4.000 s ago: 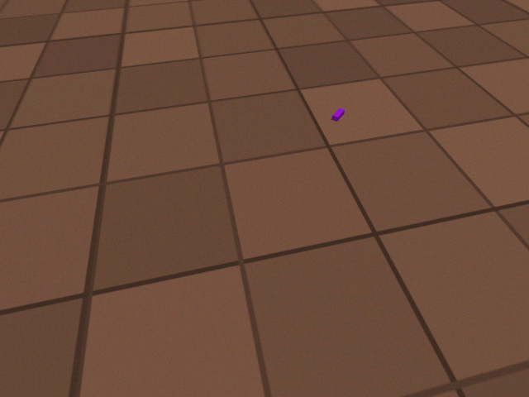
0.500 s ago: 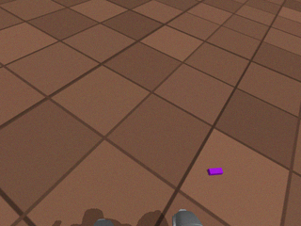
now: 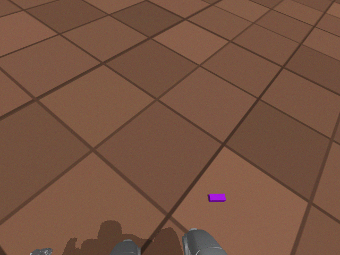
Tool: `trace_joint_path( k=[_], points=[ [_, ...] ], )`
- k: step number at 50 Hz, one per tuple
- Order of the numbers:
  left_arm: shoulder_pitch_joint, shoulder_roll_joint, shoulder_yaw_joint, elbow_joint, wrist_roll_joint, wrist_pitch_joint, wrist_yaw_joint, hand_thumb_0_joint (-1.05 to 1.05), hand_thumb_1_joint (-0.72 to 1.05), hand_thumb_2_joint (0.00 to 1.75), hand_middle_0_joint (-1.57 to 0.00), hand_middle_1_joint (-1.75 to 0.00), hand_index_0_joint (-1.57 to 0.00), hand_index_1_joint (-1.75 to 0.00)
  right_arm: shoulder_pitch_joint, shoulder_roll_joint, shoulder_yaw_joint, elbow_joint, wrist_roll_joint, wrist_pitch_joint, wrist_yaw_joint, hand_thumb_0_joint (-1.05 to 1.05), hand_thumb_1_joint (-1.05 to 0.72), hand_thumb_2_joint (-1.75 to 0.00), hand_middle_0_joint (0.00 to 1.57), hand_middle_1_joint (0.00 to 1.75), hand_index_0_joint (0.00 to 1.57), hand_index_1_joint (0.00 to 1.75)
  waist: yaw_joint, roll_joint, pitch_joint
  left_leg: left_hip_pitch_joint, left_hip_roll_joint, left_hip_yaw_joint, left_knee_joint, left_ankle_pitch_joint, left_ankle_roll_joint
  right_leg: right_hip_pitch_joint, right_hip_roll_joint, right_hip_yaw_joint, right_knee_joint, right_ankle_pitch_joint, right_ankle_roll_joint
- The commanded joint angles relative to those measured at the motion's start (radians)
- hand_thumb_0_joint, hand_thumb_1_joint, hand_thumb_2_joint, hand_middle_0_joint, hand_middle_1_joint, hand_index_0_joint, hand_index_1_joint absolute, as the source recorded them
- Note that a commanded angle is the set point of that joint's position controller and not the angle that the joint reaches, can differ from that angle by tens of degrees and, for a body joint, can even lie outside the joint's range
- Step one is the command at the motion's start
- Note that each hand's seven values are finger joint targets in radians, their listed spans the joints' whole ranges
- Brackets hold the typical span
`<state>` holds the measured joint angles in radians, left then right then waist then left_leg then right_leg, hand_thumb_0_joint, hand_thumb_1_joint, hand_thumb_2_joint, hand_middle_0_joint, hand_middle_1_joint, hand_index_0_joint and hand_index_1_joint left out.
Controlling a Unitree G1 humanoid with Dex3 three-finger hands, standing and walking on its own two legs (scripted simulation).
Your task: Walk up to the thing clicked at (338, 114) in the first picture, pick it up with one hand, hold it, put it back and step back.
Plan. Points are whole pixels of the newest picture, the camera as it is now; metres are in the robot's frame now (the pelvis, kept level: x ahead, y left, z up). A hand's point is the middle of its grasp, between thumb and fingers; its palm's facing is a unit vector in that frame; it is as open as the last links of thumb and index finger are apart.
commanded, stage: walk up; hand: left
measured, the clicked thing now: (216, 197) +0.49 -0.33 -0.73
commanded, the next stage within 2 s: none
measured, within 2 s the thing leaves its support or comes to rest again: neither
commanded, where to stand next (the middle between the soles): +0.13 -0.58 m, yaw +5 degrees
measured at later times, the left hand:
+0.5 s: hand out of the picture +0.10 +0.06 -0.16, palm faces -0.05 -0.94 -0.34, open 7.4 cm
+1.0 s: hand out of the picture +0.09 -0.17 -0.16, palm faces -0.05 -0.94 -0.35, open 7.4 cm
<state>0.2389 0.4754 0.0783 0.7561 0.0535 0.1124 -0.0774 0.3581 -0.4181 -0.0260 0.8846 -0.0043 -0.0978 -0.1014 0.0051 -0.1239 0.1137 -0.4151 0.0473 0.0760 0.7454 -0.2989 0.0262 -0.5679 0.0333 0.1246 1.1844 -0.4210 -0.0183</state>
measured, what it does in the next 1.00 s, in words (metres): steps to the right: right foot, then left foot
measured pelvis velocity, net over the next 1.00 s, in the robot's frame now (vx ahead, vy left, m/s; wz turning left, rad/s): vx -0.01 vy -0.44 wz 0.01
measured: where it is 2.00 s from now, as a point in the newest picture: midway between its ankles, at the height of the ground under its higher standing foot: outside the picture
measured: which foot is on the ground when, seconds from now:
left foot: down 0.00-0.22, up 0.24-0.44, down 0.46-0.82, up 0.84-1.00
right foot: up 0.00-0.18, down 0.20-0.46, up 0.48-0.80, down 0.82-1.00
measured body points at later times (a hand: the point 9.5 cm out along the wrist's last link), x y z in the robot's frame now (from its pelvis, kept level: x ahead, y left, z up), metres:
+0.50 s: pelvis +0.01 -0.22 -0.01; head +0.04 -0.19 +0.44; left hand +0.10 +0.10 -0.13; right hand +0.02 -0.57 -0.09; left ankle +0.06 -0.14 -0.71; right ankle +0.04 -0.32 -0.70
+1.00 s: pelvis -0.01 -0.44 -0.02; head +0.03 -0.43 +0.43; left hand +0.09 -0.13 -0.13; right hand +0.05 -0.83 -0.09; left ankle +0.04 -0.33 -0.69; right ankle +0.04 -0.57 -0.71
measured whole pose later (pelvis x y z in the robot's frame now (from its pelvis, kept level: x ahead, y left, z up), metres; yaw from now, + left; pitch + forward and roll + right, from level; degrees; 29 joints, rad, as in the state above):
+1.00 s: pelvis -0.01 -0.44 -0.02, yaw +0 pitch -2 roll +0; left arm 0.19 0.42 0.07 0.76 0.07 0.10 -0.07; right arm 0.29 -0.51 -0.08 0.96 0.00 -0.07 -0.11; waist 0.03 -0.03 0.11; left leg -0.56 0.04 0.04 1.06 -0.50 0.05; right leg -0.46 -0.02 -0.01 0.90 -0.41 -0.01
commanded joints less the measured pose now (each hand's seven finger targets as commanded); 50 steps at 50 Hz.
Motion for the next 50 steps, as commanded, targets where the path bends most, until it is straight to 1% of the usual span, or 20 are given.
trace_joint_path(
  k=[1,5,7,10,11,12,16,20,22,23,24,25,29,36,40,41,42,43,45,50],
  points=[
    [-0.020,0.208,0.084,-0.108,-0.008,-0.028,-0.010,0.00,0.90,0.90,-0.20,-0.30,-0.20,-0.30,0.079,-0.397,-0.129,-0.056,-0.010,-0.015,-0.025,0.00,-0.90,-0.90,0.20,0.30,0.20,0.30,-0.007,0.228,-0.084,0.075,0.282,-0.274,-0.241,0.094,0.219,-0.086,-0.088,0.038,0.021,0.028,0.027],
    [-0.090,0.197,0.084,-0.129,-0.007,-0.023,-0.029,0.00,0.90,0.90,-0.20,-0.30,-0.20,-0.30,0.082,-0.451,-0.149,-0.057,-0.030,-0.009,-0.019,0.00,-0.90,-0.90,0.20,0.30,0.20,0.30,-0.040,0.316,-0.093,0.006,0.263,-0.252,-0.235,-0.146,0.211,-0.027,-0.124,-0.066,-0.146,-0.053,0.034],
    [-0.017,0.203,0.096,-0.107,-0.008,-0.023,-0.030,0.00,0.90,0.90,-0.20,-0.30,-0.20,-0.30,-0.008,-0.475,-0.153,-0.068,-0.029,-0.002,-0.018,0.00,-0.90,-0.90,0.20,0.30,0.20,0.30,0.020,0.374,-0.116,-0.092,0.273,-0.234,-0.209,-0.216,0.188,0.102,-0.121,-0.115,-0.226,-0.039,0.019],
    [0.185,0.223,0.131,-0.017,0.016,-0.032,-0.016,0.00,0.90,0.90,-0.20,-0.30,-0.20,-0.30,-0.013,-0.362,-0.108,-0.038,-0.040,0.026,-0.016,0.00,-0.90,-0.90,0.20,0.30,0.20,0.30,0.145,0.084,-0.174,-0.320,0.108,-0.003,0.186,-0.260,0.079,0.446,-0.028,-0.169,-0.511,-0.017,-0.006],
    [0.204,0.323,0.142,-0.037,0.035,-0.045,-0.006,0.00,0.90,0.90,-0.20,-0.30,-0.20,-0.30,-0.005,-0.258,-0.070,-0.059,-0.018,0.034,-0.016,0.00,-0.90,-0.90,0.20,0.30,0.20,0.30,0.174,-0.230,-0.111,-0.520,-0.009,0.071,0.478,-0.357,0.033,0.373,-0.231,0.223,-0.745,-0.214,-0.090],
    [0.005,0.384,0.135,-0.092,0.011,-0.053,0.007,0.00,0.90,0.90,-0.20,-0.30,-0.20,-0.30,-0.099,-0.289,-0.094,-0.080,-0.009,0.040,-0.041,0.00,-0.90,-0.90,0.20,0.30,0.20,0.30,0.106,-0.225,-0.058,-0.477,-0.027,-0.072,0.541,-0.350,0.032,0.212,-0.330,0.554,-0.962,-0.299,-0.185],
    [-0.115,0.289,0.110,-0.102,0.007,-0.053,0.022,0.00,0.90,0.90,-0.20,-0.30,-0.20,-0.30,0.106,-0.336,-0.093,0.077,0.017,0.019,-0.026,0.00,-0.90,-0.90,0.20,0.30,0.20,0.30,-0.011,-0.149,-0.083,-0.245,0.039,-0.042,0.404,-0.194,0.030,0.203,-0.261,0.243,-0.770,-0.148,-0.223],
    [-0.163,0.211,0.070,-0.126,0.011,-0.041,0.012,0.00,0.90,0.90,-0.20,-0.30,-0.20,-0.30,0.216,-0.288,-0.095,0.110,0.017,0.008,-0.016,0.00,-0.90,-0.90,0.20,0.30,0.20,0.30,-0.043,-0.113,-0.063,0.071,-0.016,0.000,0.076,-0.072,0.046,0.075,-0.211,0.099,-0.695,0.065,-0.237],
    [-0.158,0.133,0.035,-0.142,0.005,-0.032,0.015,0.00,0.90,0.90,-0.20,-0.30,-0.20,-0.30,0.321,-0.310,-0.107,0.116,-0.005,-0.010,-0.024,0.00,-0.90,-0.90,0.20,0.30,0.20,0.30,-0.091,0.038,-0.099,0.303,0.042,-0.165,-0.200,0.043,0.037,-0.049,-0.147,-0.007,-0.418,0.110,-0.149],
    [-0.114,0.065,0.019,-0.154,-0.005,-0.035,0.016,0.00,0.90,0.90,-0.20,-0.30,-0.20,-0.30,0.288,-0.404,-0.129,0.069,-0.035,-0.020,-0.036,0.00,-0.90,-0.90,0.20,0.30,0.20,0.30,-0.074,0.277,-0.076,0.359,0.291,-0.611,-0.359,-0.017,0.072,-0.213,-0.029,-0.037,-0.209,-0.004,-0.057],
    [-0.060,0.143,0.038,-0.137,0.004,-0.025,0.024,0.00,0.90,0.90,-0.20,-0.30,-0.20,-0.30,0.210,-0.476,-0.145,0.016,-0.021,-0.020,-0.045,0.00,-0.90,-0.90,0.20,0.30,0.20,0.30,-0.038,0.170,-0.082,0.314,0.452,-0.793,-0.387,0.017,0.146,-0.248,-0.031,0.044,-0.072,-0.102,-0.026],
    [-0.050,0.220,0.059,-0.119,0.007,-0.020,0.030,0.00,0.90,0.90,-0.20,-0.30,-0.20,-0.30,0.166,-0.490,-0.150,0.010,0.004,-0.019,-0.045,0.00,-0.90,-0.90,0.20,0.30,0.20,0.30,-0.033,0.118,-0.087,0.271,0.473,-0.775,-0.368,0.046,0.201,-0.229,-0.052,0.104,0.012,-0.113,-0.015],
    [-0.051,0.218,0.086,-0.107,-0.004,-0.029,0.017,0.00,0.90,0.90,-0.20,-0.30,-0.20,-0.30,0.102,-0.389,-0.129,-0.017,-0.004,-0.014,-0.037,0.00,-0.90,-0.90,0.20,0.30,0.20,0.30,0.005,0.207,-0.084,0.140,0.294,-0.388,-0.264,0.096,0.200,-0.130,-0.059,0.089,0.073,0.015,-0.003],
    [-0.108,0.207,0.095,-0.126,-0.005,-0.022,-0.017,0.00,0.90,0.90,-0.20,-0.30,-0.20,-0.30,0.065,-0.443,-0.154,-0.058,-0.037,-0.006,-0.028,0.00,-0.90,-0.90,0.20,0.30,0.20,0.30,-0.022,0.306,-0.083,-0.021,0.262,-0.292,-0.218,-0.165,0.203,-0.014,-0.123,-0.056,-0.119,-0.069,0.033],
    [0.122,0.192,0.121,-0.034,0.003,-0.027,-0.008,0.00,0.90,0.90,-0.20,-0.30,-0.20,-0.30,-0.025,-0.396,-0.132,-0.038,-0.047,0.022,-0.022,0.00,-0.90,-0.90,0.20,0.30,0.20,0.30,0.122,0.193,-0.173,-0.228,0.134,-0.083,0.086,-0.148,0.093,0.369,-0.034,-0.166,-0.462,-0.013,0.005],
    [0.184,0.225,0.128,-0.018,0.025,-0.036,0.000,0.00,0.90,0.90,-0.20,-0.30,-0.20,-0.30,0.012,-0.309,-0.101,-0.032,-0.043,0.034,-0.020,0.00,-0.90,-0.90,0.20,0.30,0.20,0.30,0.163,-0.029,-0.156,-0.362,0.058,0.025,0.355,-0.207,0.056,0.400,-0.050,-0.109,-0.573,-0.084,-0.024],
    [0.106,0.339,0.140,-0.069,0.024,-0.049,0.008,0.00,0.90,0.90,-0.20,-0.30,-0.20,-0.30,-0.020,-0.237,-0.081,-0.077,-0.017,0.036,-0.027,0.00,-0.90,-0.90,0.20,0.30,0.20,0.30,0.132,-0.253,-0.096,-0.503,-0.075,-0.019,0.513,-0.378,0.020,0.260,-0.291,0.422,-0.824,-0.125,-0.118],
    [-0.076,0.386,0.134,-0.117,0.005,-0.057,0.020,0.00,0.90,0.90,-0.20,-0.30,-0.20,-0.30,-0.071,-0.287,-0.107,-0.071,-0.013,0.035,-0.050,0.00,-0.90,-0.90,0.20,0.30,0.20,0.30,0.057,-0.208,-0.064,-0.412,-0.027,-0.122,0.552,-0.344,0.021,0.163,-0.356,0.589,-0.941,-0.192,-0.203],
    [-0.096,0.305,0.114,-0.103,-0.001,-0.054,0.031,0.00,0.90,0.90,-0.20,-0.30,-0.20,-0.30,-0.003,-0.317,-0.104,0.018,0.008,0.025,-0.038,0.00,-0.90,-0.90,0.20,0.30,0.20,0.30,0.023,-0.064,-0.043,-0.348,0.013,-0.098,0.489,-0.239,0.015,0.179,-0.282,0.326,-0.780,-0.115,-0.207],
    [-0.195,0.208,0.067,-0.141,0.017,-0.037,0.027,0.00,0.90,0.90,-0.20,-0.30,-0.20,-0.30,0.262,-0.280,-0.106,0.119,0.016,0.002,-0.017,0.00,-0.90,-0.90,0.20,0.30,0.20,0.30,-0.075,-0.091,-0.095,0.143,-0.024,-0.012,-0.024,-0.028,0.039,0.030,-0.190,0.063,-0.524,0.219,-0.202]
  ],
)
